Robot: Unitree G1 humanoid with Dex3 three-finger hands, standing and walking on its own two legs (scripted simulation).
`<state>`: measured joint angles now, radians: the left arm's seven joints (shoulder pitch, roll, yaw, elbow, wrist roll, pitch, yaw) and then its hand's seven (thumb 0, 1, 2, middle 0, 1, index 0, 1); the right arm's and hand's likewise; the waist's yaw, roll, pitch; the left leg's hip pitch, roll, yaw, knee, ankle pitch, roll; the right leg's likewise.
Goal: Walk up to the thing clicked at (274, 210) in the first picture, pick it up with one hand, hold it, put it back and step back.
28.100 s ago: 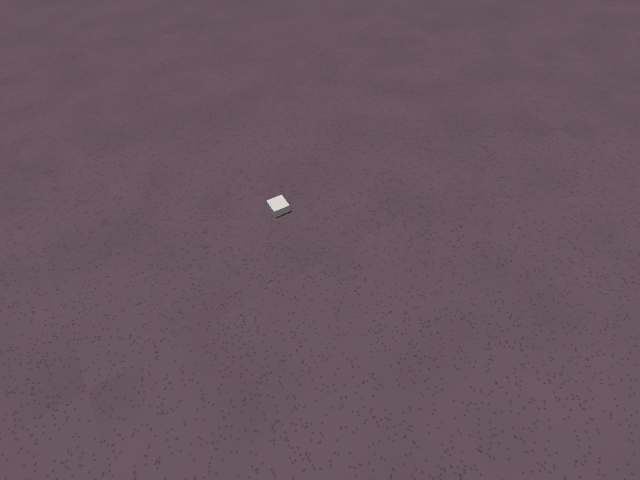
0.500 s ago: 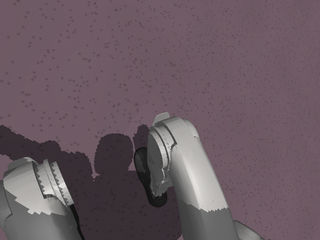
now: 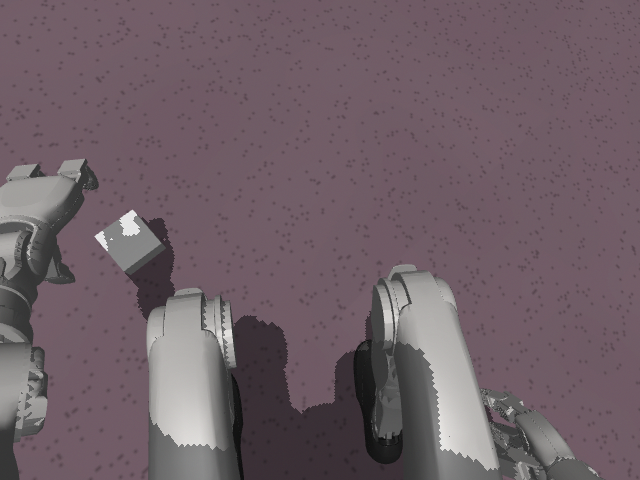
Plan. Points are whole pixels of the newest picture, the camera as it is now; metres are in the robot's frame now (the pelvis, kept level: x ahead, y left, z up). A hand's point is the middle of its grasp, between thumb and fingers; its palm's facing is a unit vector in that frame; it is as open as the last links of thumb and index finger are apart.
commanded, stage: withdraw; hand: left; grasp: from above
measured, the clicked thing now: (131, 242) +0.45 +0.29 -0.33
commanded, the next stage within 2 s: home in 0.22 s
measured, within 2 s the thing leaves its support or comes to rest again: neither
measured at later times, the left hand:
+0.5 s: hand (114, 195) +0.48 +0.27 -0.19, palm faces -0.37 -0.10 -0.92, open 13.6 cm
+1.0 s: hand (39, 282) +0.32 +0.25 +0.03, palm faces -0.22 -0.75 -0.63, open 8.0 cm
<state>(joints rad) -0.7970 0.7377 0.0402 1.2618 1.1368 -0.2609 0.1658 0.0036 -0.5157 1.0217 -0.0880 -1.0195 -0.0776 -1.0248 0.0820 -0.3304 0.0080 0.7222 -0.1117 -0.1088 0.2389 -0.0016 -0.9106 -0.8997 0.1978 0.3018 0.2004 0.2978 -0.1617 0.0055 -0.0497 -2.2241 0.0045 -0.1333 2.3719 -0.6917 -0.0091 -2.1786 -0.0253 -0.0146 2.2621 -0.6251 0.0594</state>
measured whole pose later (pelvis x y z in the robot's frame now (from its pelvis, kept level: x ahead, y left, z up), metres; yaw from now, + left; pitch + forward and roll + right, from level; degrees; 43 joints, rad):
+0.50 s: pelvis +0.01 +0.00 -0.02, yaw -1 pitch +35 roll -7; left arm -0.92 0.71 0.18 1.40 1.21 -0.14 0.46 0.01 -0.37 0.89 -0.18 -0.83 -0.17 -0.82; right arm 0.20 -0.28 0.05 0.76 -0.17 -0.08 0.16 0.00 -0.89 -0.89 0.20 0.30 0.20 0.30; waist -0.27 0.01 -0.03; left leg -2.33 0.00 -0.15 2.42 -0.71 -0.03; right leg -2.30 -0.02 -0.02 2.31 -0.63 0.06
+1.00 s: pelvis +0.01 +0.00 +0.14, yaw +3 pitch +32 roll -5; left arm -0.20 0.42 0.05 0.41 0.42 0.10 0.02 0.01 0.77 0.87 -0.21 -0.32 -0.21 -0.32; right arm 0.05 -0.30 -0.05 0.57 0.01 -0.04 0.04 0.00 -0.91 -0.90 0.20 0.30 0.20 0.30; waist -0.05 0.02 -0.19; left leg -1.82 0.02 -0.09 1.92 -0.67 -0.02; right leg -1.79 -0.05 -0.03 1.84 -0.62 0.04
